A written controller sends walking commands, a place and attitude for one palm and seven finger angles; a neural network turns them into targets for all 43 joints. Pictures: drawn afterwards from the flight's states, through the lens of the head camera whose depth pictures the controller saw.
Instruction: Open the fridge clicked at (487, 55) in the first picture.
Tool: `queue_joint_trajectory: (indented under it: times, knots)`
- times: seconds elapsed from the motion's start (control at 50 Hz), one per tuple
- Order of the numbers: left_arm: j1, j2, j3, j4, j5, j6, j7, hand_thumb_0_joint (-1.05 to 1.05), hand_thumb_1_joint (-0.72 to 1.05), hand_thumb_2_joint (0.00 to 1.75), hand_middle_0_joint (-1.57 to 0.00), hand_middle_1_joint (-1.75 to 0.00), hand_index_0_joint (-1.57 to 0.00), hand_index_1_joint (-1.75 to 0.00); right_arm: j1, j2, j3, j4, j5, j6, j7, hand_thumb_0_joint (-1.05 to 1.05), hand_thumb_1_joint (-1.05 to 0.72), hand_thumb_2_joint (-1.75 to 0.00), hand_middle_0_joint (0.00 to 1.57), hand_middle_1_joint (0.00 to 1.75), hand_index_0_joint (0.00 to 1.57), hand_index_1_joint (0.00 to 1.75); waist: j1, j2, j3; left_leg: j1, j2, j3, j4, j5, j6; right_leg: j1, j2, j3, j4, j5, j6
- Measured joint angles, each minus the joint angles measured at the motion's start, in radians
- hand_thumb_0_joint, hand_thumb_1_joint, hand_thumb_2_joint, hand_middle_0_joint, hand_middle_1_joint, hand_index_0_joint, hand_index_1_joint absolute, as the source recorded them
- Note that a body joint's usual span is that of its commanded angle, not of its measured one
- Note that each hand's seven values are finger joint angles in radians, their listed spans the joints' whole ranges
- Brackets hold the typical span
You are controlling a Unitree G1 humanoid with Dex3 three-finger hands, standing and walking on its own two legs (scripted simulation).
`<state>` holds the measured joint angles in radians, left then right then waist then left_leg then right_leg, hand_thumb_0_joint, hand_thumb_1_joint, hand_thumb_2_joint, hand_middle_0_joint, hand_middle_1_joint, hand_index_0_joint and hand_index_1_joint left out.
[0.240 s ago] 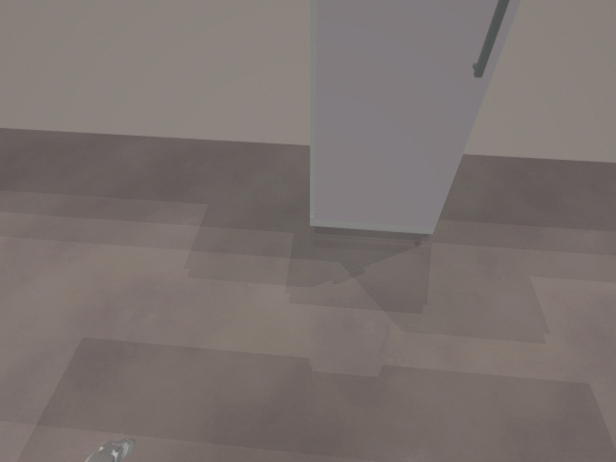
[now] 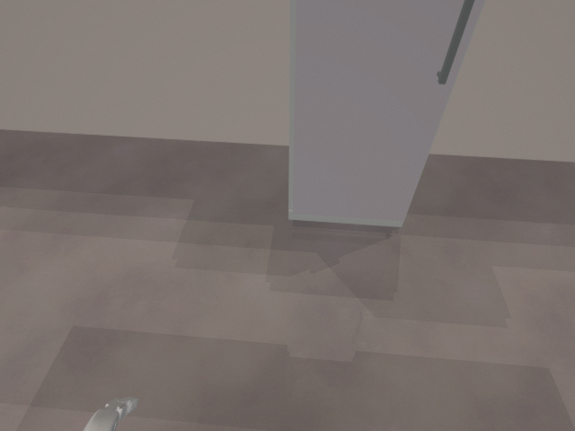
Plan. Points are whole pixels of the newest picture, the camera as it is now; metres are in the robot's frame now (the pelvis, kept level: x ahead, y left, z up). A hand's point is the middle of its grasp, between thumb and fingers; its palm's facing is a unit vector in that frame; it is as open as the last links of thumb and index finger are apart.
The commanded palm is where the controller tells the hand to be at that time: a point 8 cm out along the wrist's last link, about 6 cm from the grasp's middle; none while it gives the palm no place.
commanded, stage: stand and wait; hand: right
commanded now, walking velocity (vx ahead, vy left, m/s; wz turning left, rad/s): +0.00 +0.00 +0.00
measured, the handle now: (462, 14) +1.09 -0.42 +0.17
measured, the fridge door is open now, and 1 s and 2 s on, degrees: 0 0 0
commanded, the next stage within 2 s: look at it before walking up in 0.64 s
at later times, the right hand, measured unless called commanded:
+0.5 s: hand out of the picture +0.05 -0.23 -0.15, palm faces -0.03 +0.94 -0.33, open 7.4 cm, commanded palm none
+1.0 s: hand out of the picture +0.05 -0.22 -0.15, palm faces -0.04 +0.94 -0.33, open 7.4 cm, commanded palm none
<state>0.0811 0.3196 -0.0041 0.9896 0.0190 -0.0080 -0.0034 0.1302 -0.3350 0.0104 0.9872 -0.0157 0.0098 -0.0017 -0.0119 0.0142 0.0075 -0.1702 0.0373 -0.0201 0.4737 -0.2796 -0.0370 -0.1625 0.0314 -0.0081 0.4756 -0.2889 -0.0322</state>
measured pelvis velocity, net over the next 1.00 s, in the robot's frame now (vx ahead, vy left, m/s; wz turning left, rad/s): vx -0.02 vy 0.02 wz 0.01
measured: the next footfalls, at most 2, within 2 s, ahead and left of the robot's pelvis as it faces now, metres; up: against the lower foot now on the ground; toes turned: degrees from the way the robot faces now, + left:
none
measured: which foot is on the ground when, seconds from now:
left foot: down 0.00-1.00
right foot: down 0.00-1.00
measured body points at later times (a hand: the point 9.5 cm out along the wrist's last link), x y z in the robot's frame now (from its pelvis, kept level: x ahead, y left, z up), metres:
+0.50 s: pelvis -0.02 +0.02 +0.01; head -0.02 +0.02 +0.46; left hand +0.05 +0.32 -0.13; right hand +0.05 -0.28 -0.13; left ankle -0.02 +0.14 -0.74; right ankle -0.02 -0.10 -0.74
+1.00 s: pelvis -0.02 +0.02 +0.01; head -0.02 +0.02 +0.46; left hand +0.05 +0.32 -0.13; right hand +0.05 -0.27 -0.13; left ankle -0.02 +0.14 -0.74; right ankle -0.02 -0.10 -0.74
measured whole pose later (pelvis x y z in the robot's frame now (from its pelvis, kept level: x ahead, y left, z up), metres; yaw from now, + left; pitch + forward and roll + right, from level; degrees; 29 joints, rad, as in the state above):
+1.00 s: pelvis -0.02 +0.02 +0.01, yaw +1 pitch -2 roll +0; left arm 0.12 0.34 0.00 1.12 0.01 0.00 -0.01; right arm 0.14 -0.34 0.00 1.09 -0.02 0.00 0.00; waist 0.00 0.01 0.03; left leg -0.16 0.00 -0.02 0.38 -0.19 0.00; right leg -0.15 -0.01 -0.01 0.38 -0.21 0.01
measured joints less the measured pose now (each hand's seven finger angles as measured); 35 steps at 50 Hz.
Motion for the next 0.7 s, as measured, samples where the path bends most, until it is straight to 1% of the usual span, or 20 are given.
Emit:
queue_joint_trajectory:
  times: [0.3, 0.7]
  knots:
    - [0.033, 0.020, 0.007, 0.078, -0.005, 0.009, 0.002, 0.01, 0.90, 0.90, -0.21, -0.30, -0.20, -0.30, 0.026, -0.006, -0.006, 0.060, 0.002, -0.003, 0.002, 0.01, -0.91, -0.90, 0.21, 0.30, 0.21, 0.30, 0.006, 0.001, 0.027, 0.014, -0.021, 0.007, -0.047, 0.043, 0.020, 0.015, -0.021, 0.007, -0.050, 0.044, 0.022]
    - [0.048, 0.016, 0.003, 0.126, -0.005, 0.006, -0.003, 0.01, 0.90, 0.90, -0.21, -0.30, -0.20, -0.30, 0.009, -0.005, -0.006, 0.091, 0.001, -0.013, 0.005, 0.01, -0.91, -0.90, 0.21, 0.30, 0.21, 0.30, 0.012, -0.010, 0.020, 0.008, -0.036, 0.005, -0.081, 0.082, 0.033, 0.013, -0.037, 0.005, -0.086, 0.082, 0.036]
